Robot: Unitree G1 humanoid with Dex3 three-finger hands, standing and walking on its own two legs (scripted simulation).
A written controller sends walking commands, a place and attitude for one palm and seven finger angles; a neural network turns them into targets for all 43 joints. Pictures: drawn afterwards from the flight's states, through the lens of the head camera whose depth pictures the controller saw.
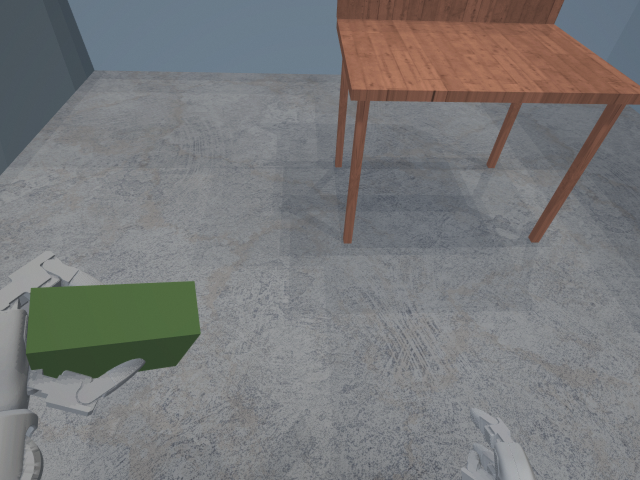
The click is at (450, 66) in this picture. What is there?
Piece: table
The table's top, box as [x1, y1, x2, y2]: [336, 19, 639, 104]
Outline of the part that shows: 337,19 336,27 351,100 639,104 639,85 554,24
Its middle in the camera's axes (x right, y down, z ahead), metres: +0.56 -0.69 +1.46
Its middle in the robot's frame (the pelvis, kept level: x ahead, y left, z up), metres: +1.58 -0.47 -0.07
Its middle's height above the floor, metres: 0.70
